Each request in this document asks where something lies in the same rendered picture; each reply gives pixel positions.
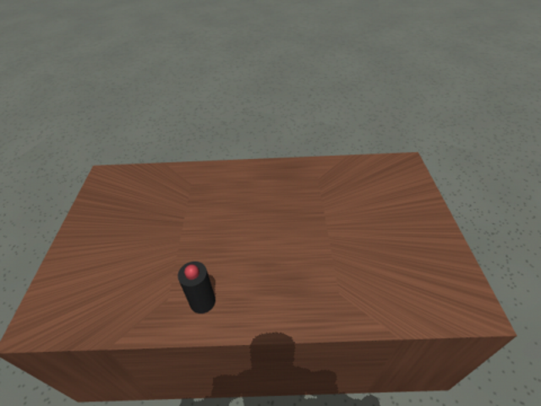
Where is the bottle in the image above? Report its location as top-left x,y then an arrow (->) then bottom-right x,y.
178,261 -> 216,314

